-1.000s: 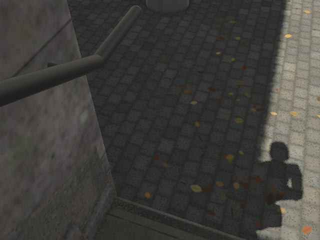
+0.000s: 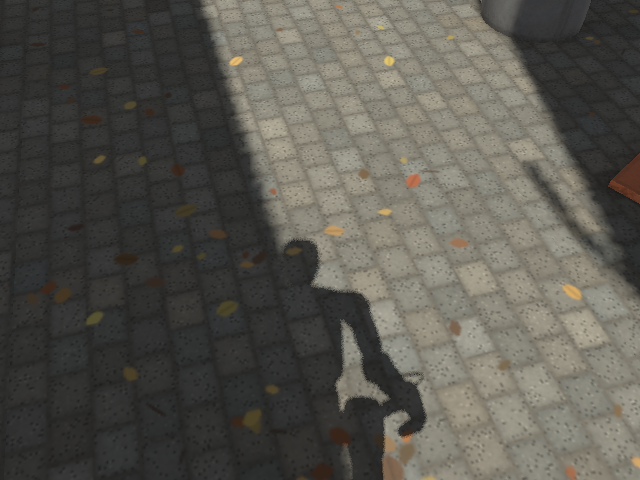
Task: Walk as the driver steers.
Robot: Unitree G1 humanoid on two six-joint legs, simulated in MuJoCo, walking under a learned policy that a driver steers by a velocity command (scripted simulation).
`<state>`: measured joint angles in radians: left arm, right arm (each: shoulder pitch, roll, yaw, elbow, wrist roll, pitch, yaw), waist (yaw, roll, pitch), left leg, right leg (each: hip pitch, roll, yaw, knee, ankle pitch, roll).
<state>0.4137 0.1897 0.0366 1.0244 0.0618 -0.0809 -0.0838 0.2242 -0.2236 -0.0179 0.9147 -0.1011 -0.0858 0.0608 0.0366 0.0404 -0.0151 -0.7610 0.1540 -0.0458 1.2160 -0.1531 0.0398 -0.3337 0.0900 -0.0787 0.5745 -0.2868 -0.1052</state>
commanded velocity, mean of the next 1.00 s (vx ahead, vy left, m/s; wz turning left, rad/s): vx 0.41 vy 0.00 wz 0.29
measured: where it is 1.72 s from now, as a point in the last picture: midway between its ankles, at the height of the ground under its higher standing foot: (248, 469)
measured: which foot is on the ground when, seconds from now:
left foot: up 0.00-0.30, down 0.32-0.74, up 0.76-1.00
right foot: down 0.00-0.34, up 0.36-0.72, down 0.74-1.00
